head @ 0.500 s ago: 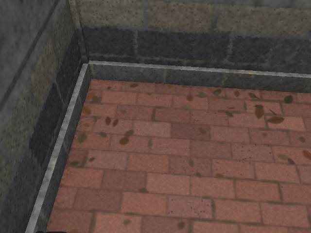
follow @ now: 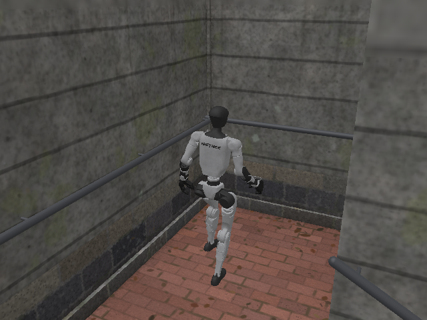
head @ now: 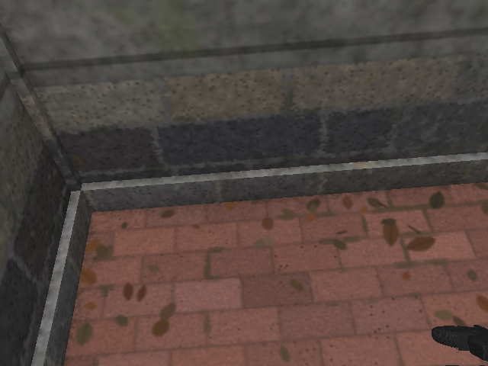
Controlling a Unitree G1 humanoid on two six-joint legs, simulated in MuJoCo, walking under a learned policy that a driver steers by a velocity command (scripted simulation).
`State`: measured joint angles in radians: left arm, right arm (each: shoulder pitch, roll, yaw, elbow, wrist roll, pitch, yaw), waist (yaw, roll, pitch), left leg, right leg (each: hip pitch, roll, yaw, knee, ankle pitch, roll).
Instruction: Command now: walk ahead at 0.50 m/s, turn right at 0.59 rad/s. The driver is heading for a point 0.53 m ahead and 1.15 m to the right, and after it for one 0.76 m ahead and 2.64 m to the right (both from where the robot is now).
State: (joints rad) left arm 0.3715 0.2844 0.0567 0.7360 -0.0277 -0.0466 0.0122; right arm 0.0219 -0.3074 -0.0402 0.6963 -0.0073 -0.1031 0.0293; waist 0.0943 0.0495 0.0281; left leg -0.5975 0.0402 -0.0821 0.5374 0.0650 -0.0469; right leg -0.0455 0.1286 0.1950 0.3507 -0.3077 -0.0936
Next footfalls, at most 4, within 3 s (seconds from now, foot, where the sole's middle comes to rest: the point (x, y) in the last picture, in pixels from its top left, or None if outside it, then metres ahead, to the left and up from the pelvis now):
0.10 left None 0.25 0.13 -0.78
0.60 right None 0.43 -0.19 -0.78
1.02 left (299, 340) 0.55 -0.03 -0.78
1.40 right None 0.38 -0.36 -0.78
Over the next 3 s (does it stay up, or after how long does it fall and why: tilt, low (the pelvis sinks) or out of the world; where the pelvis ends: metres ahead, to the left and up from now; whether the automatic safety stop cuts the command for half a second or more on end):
stays up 0.66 -1.03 0.14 its command is cut before an obstacle after 0.7 s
